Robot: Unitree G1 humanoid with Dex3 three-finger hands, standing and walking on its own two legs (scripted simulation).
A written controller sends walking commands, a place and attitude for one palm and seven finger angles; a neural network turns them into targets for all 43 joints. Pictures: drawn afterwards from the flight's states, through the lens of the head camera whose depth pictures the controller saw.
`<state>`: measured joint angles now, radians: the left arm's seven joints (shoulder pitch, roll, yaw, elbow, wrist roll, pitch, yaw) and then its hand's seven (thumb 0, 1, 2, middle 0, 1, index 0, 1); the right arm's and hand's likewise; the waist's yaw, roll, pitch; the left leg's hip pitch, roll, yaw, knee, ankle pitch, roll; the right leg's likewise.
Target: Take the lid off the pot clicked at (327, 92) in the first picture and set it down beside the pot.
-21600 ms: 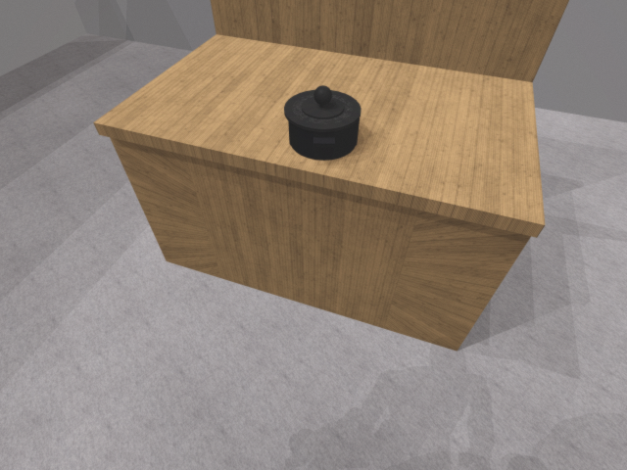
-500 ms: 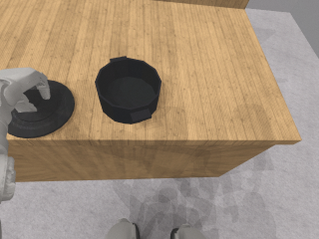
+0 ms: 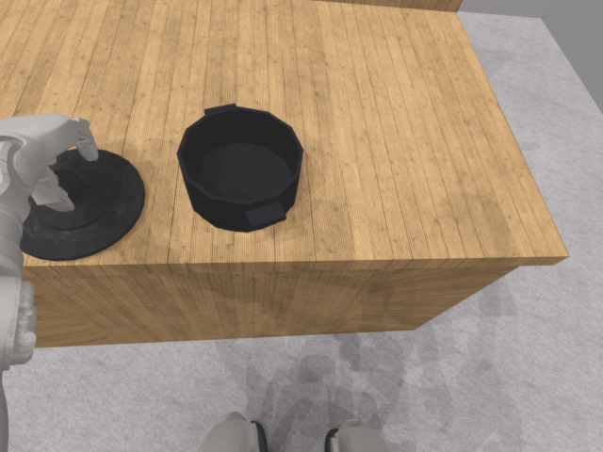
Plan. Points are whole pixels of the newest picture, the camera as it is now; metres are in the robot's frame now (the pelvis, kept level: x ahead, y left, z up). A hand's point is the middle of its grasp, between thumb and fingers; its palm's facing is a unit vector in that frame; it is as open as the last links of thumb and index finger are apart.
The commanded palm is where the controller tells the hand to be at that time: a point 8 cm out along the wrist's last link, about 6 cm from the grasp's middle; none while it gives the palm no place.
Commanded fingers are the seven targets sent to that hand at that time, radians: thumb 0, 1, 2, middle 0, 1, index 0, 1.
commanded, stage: open the fingers wide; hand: left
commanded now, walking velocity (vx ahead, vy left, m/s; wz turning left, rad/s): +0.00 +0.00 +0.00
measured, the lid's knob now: (64, 185) +0.48 +0.31 -0.01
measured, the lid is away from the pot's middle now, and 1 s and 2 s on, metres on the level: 0.25 0.25 0.25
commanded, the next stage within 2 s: raise the empty hand in 0.24 s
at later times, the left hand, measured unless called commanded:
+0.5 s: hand (46, 171) +0.47 +0.31 +0.04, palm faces -0.45 -0.12 -0.89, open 11.0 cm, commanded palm +0.51 +0.29 +0.10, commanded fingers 0.00 0.03 0.55 -0.32 -0.92 -0.32 -0.92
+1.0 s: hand (28, 140) +0.48 +0.31 +0.09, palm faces -0.43 -0.12 -0.90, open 11.0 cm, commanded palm +0.51 +0.30 +0.15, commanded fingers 0.00 0.03 0.55 -0.32 -0.92 -0.32 -0.92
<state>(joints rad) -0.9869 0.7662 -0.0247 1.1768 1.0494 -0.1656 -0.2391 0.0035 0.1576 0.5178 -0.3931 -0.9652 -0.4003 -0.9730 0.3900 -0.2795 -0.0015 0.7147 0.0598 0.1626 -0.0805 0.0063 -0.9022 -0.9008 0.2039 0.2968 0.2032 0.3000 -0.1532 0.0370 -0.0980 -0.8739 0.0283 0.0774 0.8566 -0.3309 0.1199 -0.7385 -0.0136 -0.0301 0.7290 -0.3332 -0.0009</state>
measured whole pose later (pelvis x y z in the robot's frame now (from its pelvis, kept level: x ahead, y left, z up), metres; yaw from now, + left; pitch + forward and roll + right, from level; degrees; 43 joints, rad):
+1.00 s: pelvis +0.01 +0.00 +0.02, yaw +0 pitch +16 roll -5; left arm -1.02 0.78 -0.03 1.16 1.02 -0.15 -0.30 0.00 0.04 0.55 -0.33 -0.92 -0.33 -0.92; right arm 0.39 -0.28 0.00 0.71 0.08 0.14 -0.08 0.01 -0.90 -0.90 0.20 0.30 0.20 0.30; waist -0.14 0.03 -0.10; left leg -0.73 0.01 0.09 0.74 -0.31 0.11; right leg -0.60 -0.02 -0.01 0.62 -0.30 0.01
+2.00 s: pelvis +0.02 -0.02 +0.03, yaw +2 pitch +11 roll -3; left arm -0.92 0.79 0.00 0.95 0.96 -0.16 -0.41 0.00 0.04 0.55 -0.33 -0.92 -0.33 -0.92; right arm 0.33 -0.28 -0.01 0.67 0.09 0.18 -0.06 0.01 -0.90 -0.90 0.20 0.30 0.20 0.30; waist -0.10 0.04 -0.06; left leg -0.54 0.00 0.07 0.59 -0.25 0.09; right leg -0.41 -0.03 -0.03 0.48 -0.26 0.03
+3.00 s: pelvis +0.05 -0.09 +0.05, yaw +3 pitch -2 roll +0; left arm -0.11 0.40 0.34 0.17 -0.08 -0.07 0.10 0.01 0.56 0.76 -0.25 -0.54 -0.26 -0.54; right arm 0.19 -0.27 0.01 0.67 0.06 -0.05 -0.06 0.02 -0.90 -0.90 0.20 0.30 0.20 0.30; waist 0.01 0.05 0.02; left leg -0.16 0.04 0.05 0.43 -0.23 -0.01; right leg -0.06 0.03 -0.04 0.37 -0.28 -0.03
